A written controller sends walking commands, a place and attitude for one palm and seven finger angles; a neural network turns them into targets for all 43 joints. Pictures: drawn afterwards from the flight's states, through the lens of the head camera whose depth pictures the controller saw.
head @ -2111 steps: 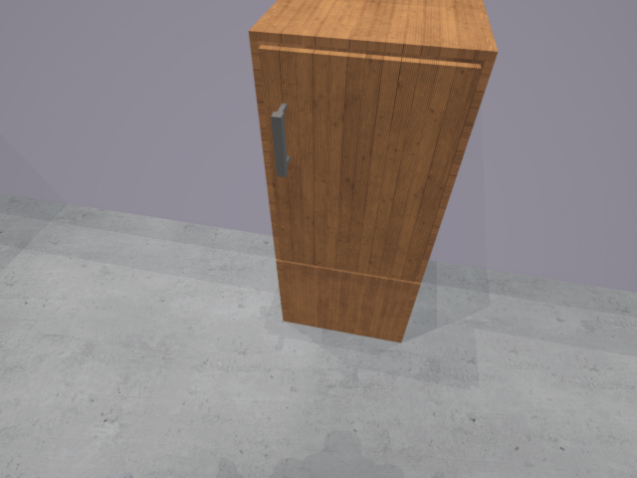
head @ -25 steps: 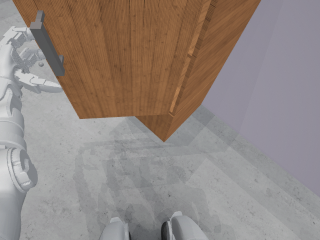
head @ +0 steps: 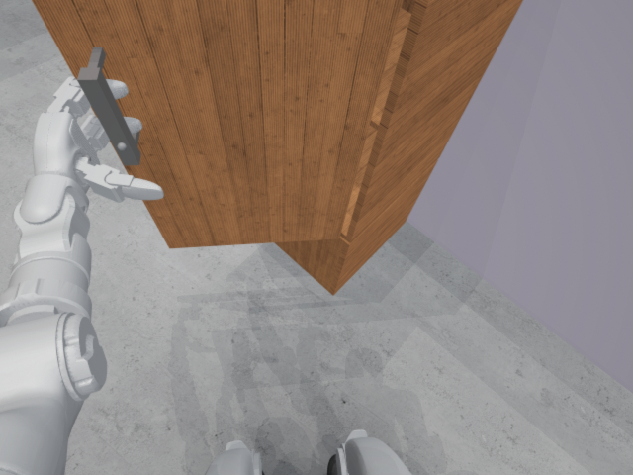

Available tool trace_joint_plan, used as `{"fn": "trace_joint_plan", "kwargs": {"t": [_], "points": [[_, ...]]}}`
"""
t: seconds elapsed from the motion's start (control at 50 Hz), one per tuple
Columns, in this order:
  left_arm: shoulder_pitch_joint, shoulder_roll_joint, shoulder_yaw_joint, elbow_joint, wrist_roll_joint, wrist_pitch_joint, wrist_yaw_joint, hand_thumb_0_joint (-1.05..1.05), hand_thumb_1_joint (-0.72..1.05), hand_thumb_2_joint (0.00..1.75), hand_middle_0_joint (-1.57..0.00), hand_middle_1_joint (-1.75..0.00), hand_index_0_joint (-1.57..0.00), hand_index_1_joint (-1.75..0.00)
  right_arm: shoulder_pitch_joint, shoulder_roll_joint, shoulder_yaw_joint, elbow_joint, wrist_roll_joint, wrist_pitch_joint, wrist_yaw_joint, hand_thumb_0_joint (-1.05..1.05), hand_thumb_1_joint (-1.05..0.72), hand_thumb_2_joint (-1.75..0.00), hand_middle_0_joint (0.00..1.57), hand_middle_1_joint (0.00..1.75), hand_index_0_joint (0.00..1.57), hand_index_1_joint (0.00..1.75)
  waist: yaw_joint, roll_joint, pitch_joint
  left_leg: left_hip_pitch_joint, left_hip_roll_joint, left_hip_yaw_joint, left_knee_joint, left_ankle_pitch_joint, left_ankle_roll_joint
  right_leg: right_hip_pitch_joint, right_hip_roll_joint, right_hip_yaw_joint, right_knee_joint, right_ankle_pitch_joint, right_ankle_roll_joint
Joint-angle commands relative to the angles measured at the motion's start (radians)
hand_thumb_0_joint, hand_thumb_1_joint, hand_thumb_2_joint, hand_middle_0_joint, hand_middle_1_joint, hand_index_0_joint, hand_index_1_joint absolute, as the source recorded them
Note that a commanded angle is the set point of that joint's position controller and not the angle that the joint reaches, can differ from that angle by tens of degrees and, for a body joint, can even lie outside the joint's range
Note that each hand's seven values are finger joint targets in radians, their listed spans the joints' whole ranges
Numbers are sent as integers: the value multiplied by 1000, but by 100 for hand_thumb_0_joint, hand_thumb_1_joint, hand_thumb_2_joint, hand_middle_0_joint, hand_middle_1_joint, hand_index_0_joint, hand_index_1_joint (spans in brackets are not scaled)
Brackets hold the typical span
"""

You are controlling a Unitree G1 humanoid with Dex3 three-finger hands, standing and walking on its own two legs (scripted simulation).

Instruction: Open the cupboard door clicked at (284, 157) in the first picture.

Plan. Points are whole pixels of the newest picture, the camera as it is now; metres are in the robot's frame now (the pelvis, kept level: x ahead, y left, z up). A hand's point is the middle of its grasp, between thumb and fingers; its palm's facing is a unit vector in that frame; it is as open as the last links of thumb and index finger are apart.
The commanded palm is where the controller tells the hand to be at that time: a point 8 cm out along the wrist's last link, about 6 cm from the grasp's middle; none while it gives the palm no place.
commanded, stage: slide the fingers in behind the handle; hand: left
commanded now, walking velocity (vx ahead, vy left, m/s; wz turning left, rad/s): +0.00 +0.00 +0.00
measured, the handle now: (115, 110) +0.56 +0.22 +0.09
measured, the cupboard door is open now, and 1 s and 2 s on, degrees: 49 49 64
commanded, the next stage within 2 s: close the thumb around the handle in 0.62 s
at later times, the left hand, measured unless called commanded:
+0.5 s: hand (131, 145) +0.50 +0.19 +0.09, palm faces +0.02 -1.00 -0.02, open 14.1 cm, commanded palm +0.48 +0.23 +0.09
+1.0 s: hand (130, 144) +0.50 +0.19 +0.09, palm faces +0.02 -1.00 -0.01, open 11.8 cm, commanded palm +0.48 +0.24 +0.09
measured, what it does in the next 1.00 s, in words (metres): stands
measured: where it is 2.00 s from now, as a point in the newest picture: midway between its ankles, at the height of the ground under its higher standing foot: outside the picture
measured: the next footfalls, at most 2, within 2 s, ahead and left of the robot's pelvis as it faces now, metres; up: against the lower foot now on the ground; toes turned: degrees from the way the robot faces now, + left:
none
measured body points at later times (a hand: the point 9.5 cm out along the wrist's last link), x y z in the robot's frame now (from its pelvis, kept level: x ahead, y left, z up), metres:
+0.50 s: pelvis -0.01 -0.01 +0.00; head +0.11 +0.01 +0.43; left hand +0.49 +0.24 +0.09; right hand -0.01 -0.27 -0.11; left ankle +0.00 +0.10 -0.68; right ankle +0.01 -0.12 -0.68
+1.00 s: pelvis +0.00 +0.00 +0.00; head +0.11 +0.02 +0.44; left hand +0.50 +0.24 +0.09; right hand +0.00 -0.26 -0.11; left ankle +0.00 +0.10 -0.68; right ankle +0.01 -0.12 -0.68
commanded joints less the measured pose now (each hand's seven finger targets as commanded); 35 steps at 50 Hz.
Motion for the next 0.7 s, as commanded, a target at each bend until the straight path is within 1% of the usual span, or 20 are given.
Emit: {"fn": "trace_joint_plan", "kwargs": {"t": [0.0, 0.06, 0.1, 0.16, 0.18, 0.22, 0.28, 0.34, 0.38, 0.4, 0.42, 0.44, 0.48, 0.5, 0.52, 0.58, 0.6, 0.62, 0.66, 0.68], "points": [[-465, 241, 11, -212, -19, -88, 8, 0, -50, 30, -30, -120, -30, -120, 153, -178, -72, -38, -2, -19, -15, 0, -90, -90, 20, 30, 20, 30, -6, 101, -429, 348, -24, -67, -88, 422, 1, 142, 38, 22, -76, 344, -10], [-515, 212, -21, -183, -14, -80, 18, 0, -50, 30, -30, -120, -30, -120, 152, -179, -68, -32, -1, -26, -20, 0, -90, -90, 20, 30, 20, 30, -31, 73, -384, 314, -28, -71, -97, 349, 7, 126, 37, 22, -85, 294, -10], [-523, 219, -23, -183, -5, -82, 19, 0, -50, 30, -30, -120, -30, -120, 152, -181, -69, -26, -1, -31, -21, 0, -90, -90, 20, 30, 20, 30, -22, 110, -419, 332, -29, -74, -96, 351, 2, 122, 33, 24, -81, 289, -11], [-525, 149, -63, -190, -16, -87, 21, 0, -50, 30, -30, -120, -30, -120, 155, -175, -70, -23, -5, -38, -17, 0, -90, -90, 20, 30, 20, 30, -30, 120, -434, 373, -27, -81, -90, 390, 1, 96, 36, 17, -77, 298, -14], [-523, 174, -35, -181, -22, -84, 26, 0, -50, 30, -30, -120, -30, -120, 155, -180, -72, -17, -6, -39, -17, 0, -90, -90, 20, 30, 20, 30, -26, 98, -444, 362, -25, -79, -87, 385, 1, 106, 35, 19, -78, 303, -11], [-532, 188, -40, -171, -11, -82, 33, 0, -50, 30, -30, -120, -30, -120, 156, -182, -70, -15, -4, -40, -17, 0, -90, -90, 20, 30, 20, 30, -31, 74, -421, 326, -28, -77, -91, 351, 4, 117, 34, 23, -82, 290, -9], [-519, 218, -18, -190, -1, -94, 34, 0, -50, 30, -30, -120, -30, -120, 159, -182, -71, -16, -5, -42, -15, 0, -90, -90, 20, 30, 20, 30, -15, 101, -466, 335, -33, -71, -85, 378, 6, 145, 33, 30, -76, 322, -12], [-508, 198, -34, -167, -6, -85, 24, 0, -50, 30, -30, -120, -30, -120, 154, -179, -68, -18, -3, -41, -16, 0, -90, -90, 20, 30, 20, 30, -22, 78, -421, 295, -35, -63, -88, 346, 9, 154, 34, 33, -85, 313, -9], [-526, 235, -19, -137, -6, -78, 19, 0, -50, 30, -30, -120, -30, -120, 156, -185, -65, -13, 0, -40, -22, 0, -90, -90, 20, 30, 20, 30, -32, 54, -386, 256, -35, -64, -90, 315, 13, 155, 32, 37, -88, 300, -7], [-552, 232, -27, -150, -4, -76, 18, 0, -50, 30, -30, -120, -30, -120, 157, -184, -65, -13, 0, -40, -23, 0, -90, -90, 20, 30, 20, 30, -36, 80, -393, 266, -36, -64, -93, 314, 12, 149, 32, 38, -88, 296, -8], [-530, 230, -23, -137, -3, -72, 16, 0, -50, 30, -30, -120, -30, -120, 160, -184, -67, -16, 0, -40, -23, 0, -90, -90, 20, 30, 20, 30, -29, 71, -399, 269, -36, -65, -91, 317, 12, 149, 32, 36, -87, 294, -9], [-545, 211, -40, -155, -5, -72, 14, 0, -50, 30, -30, -120, -30, -120, 156, -182, -65, -18, 0, -43, -22, 0, -90, -90, 20, 30, 20, 30, -34, 110, -401, 284, -36, -63, -92, 323, 10, 132, 31, 35, -88, 292, -10], [-544, 254, -4, -150, -6, -77, 15, 0, -50, 30, -30, -120, -30, -120, 163, -185, -65, -15, -3, -43, -25, 0, -90, -90, 20, 30, 20, 30, -24, 114, -436, 302, -33, -69, -83, 352, 8, 134, 31, 35, -78, 304, -11], [-546, 230, -19, -148, -12, -74, 14, 0, -50, 30, -30, -120, -30, -120, 164, -182, -64, -13, -3, -45, -24, 0, -90, -90, 20, 30, 20, 30, -33, 106, -434, 303, -33, -68, -83, 358, 9, 133, 32, 33, -79, 311, -9], [-537, 256, 8, -157, -16, -76, 14, 0, -50, 30, -30, -120, -30, -120, 168, -185, -66, -15, -5, -46, -23, 0, -90, -90, 20, 30, 20, 30, -22, 87, -446, 294, -33, -66, -80, 364, 10, 155, 33, 35, -78, 323, -8], [-512, 260, 11, -157, -13, -79, 12, 0, -50, 30, -30, -120, -30, -120, 167, -185, -65, -22, -4, -44, -23, 0, -90, -90, 20, 30, 20, 30, -16, 100, -460, 305, -33, -65, -79, 388, 8, 155, 33, 32, -71, 341, -9], [-528, 236, -14, -175, -12, -80, 10, 0, -50, 30, -30, -120, -30, -120, 164, -181, -65, -21, -3, -44, -22, 0, -90, -90, 20, 30, 20, 30, -23, 110, -460, 315, -31, -66, -79, 388, 7, 145, 33, 32, -72, 338, -8], [-517, 256, 9, -182, -10, -82, 14, 0, -50, 30, -30, -120, -30, -120, 168, -184, -68, -23, -6, -42, -22, 0, -90, -90, 20, 30, 20, 30, -9, 115, -467, 320, -31, -70, -81, 398, 5, 150, 34, 28, -69, 339, -11], [-515, 237, 2, -196, -18, -86, 19, 0, -50, 30, -30, -120, -30, -120, 172, -181, -67, -27, -6, -42, -19, 0, -90, -90, 20, 30, 20, 30, -12, 116, -475, 342, -31, -72, -82, 430, 6, 154, 38, 23, -66, 357, -13], [-482, 256, 23, -178, -16, -82, 21, 0, -50, 30, -30, -120, -30, -120, 169, -183, -69, -27, -5, -39, -18, 0, -90, -90, 20, 30, 20, 30, 0, 111, -474, 337, -30, -67, -81, 432, 4, 160, 38, 25, -69, 363, -11]]}}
